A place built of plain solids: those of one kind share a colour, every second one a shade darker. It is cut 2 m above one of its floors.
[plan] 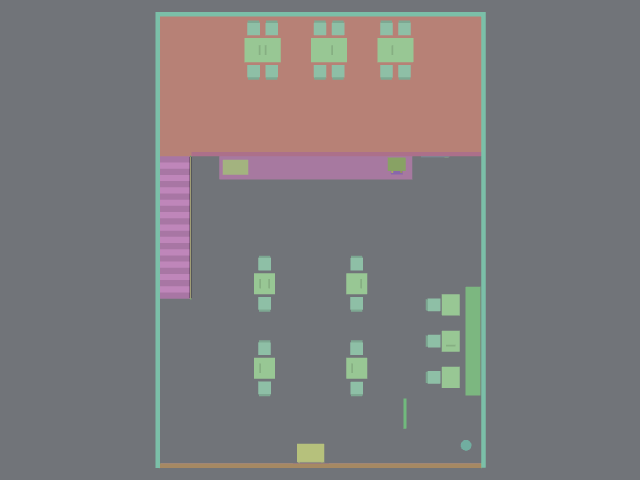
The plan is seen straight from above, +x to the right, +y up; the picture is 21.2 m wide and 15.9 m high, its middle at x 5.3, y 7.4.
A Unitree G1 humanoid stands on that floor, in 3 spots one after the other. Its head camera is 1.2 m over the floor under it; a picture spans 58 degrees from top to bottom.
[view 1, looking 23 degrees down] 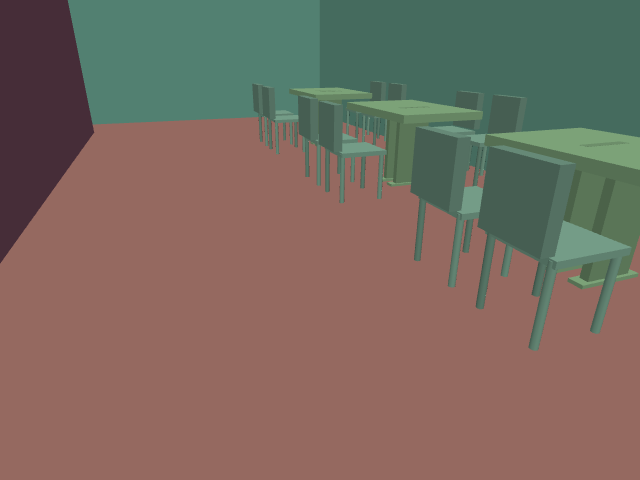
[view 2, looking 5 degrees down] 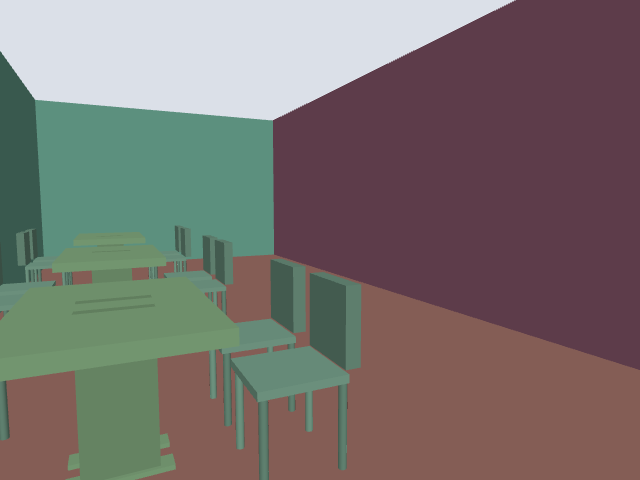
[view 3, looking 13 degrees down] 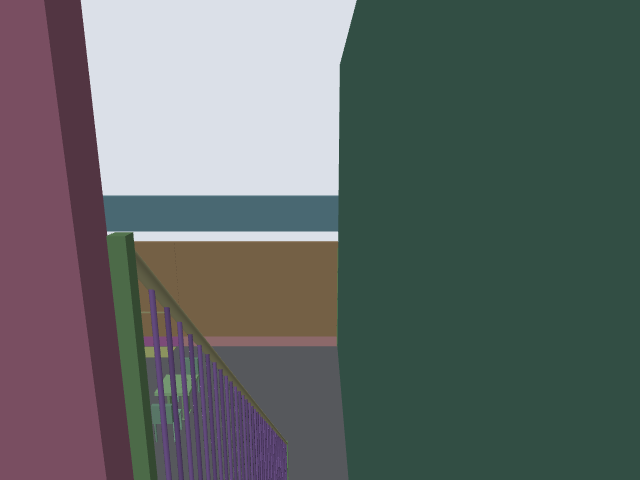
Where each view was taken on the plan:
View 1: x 9.44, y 11.37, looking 160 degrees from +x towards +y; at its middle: upper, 3.07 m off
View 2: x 1.30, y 13.70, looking -26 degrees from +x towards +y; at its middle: entrance_wall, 7.74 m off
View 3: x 0.49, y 11.27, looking -90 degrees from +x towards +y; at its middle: nothing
